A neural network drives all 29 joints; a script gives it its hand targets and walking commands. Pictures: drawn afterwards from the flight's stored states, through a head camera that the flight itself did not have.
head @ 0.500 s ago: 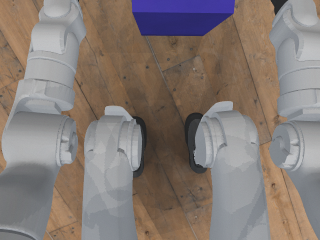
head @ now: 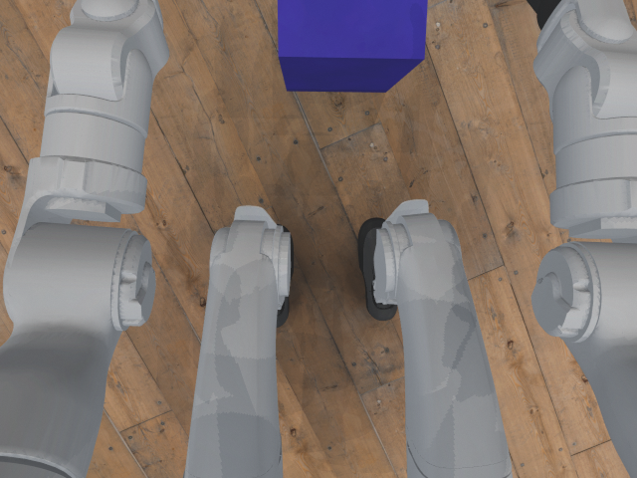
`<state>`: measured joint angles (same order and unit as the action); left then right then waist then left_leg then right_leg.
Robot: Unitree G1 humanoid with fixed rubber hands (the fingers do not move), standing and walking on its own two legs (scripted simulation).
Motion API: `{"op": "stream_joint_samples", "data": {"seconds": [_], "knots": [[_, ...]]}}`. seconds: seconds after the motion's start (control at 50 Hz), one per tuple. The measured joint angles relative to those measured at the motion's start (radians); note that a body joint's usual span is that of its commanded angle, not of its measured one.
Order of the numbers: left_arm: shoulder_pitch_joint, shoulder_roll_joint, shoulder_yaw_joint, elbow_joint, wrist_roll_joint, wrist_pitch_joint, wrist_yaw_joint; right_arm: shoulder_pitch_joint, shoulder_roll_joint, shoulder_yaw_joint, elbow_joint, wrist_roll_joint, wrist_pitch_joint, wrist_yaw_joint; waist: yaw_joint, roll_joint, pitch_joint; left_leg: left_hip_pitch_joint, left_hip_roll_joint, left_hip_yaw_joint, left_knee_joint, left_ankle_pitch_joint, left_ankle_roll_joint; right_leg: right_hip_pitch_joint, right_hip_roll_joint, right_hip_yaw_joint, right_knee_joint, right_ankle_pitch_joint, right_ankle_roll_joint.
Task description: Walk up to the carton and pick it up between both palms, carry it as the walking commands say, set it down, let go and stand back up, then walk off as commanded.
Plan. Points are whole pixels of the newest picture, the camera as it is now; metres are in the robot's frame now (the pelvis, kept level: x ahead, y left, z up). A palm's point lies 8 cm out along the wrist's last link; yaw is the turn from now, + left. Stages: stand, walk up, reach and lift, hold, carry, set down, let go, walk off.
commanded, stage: set down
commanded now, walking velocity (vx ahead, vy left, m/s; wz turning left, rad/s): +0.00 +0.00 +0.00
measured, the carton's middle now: out of the picture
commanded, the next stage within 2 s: let go in 0.58 s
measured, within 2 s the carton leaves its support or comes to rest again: neither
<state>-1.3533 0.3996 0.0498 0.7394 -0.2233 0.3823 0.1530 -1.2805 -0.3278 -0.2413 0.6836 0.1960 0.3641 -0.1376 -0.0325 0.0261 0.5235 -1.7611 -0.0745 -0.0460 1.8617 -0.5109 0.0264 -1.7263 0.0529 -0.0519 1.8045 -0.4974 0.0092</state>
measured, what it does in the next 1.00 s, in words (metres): rises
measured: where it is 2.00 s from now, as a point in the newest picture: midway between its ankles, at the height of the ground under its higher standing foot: (327, 290)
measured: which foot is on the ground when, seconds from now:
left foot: down 0.00-1.00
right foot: down 0.00-1.00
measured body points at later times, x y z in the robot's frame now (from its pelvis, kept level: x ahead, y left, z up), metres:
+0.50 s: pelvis +0.01 -0.01 +0.13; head +0.34 +0.01 +0.42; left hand +0.58 +0.17 +0.03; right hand +0.55 -0.21 +0.03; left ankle +0.14 +0.10 -0.45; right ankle +0.14 -0.12 -0.45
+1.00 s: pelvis +0.04 -0.01 +0.20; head +0.32 +0.01 +0.55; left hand +0.44 +0.21 +0.07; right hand +0.43 -0.24 +0.08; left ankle +0.14 +0.10 -0.45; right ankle +0.14 -0.12 -0.45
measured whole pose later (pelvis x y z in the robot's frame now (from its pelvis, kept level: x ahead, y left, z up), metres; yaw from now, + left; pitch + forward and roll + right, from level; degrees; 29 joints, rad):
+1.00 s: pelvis +0.04 -0.01 +0.20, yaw +3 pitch +13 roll -3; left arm -0.62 0.29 0.08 0.38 -0.07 0.41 0.13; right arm -0.58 -0.30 -0.18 0.39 0.15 0.36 0.03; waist -0.04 0.02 0.48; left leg -0.96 -0.06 -0.10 1.10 -0.36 0.01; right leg -0.92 0.05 -0.04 1.04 -0.34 -0.02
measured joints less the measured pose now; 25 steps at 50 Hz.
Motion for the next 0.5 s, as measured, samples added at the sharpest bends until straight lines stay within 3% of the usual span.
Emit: {"op": "stream_joint_samples", "data": {"seconds": [0.26,0.5], "knots": [[0.0,0.0,0.017,-0.03,0.001,0.055,-0.001,0.008,-0.014,0.0,-0.048,0.0,0.06,0.009,-0.007,0.002,0.0,0.203,0.0,-0.021,-0.218,0.045,-0.014,0.199,0.0,0.0,-0.214,0.045,-0.014],[0.023,0.0,0.035,-0.035,0.033,0.056,-0.042,0.062,-0.013,0.0,-0.072,0.0,0.057,0.014,-0.012,0.002,-0.001,0.408,0.004,-0.041,-0.471,0.114,-0.02,0.407,0.0,0.002,-0.47,0.115,-0.02]]}}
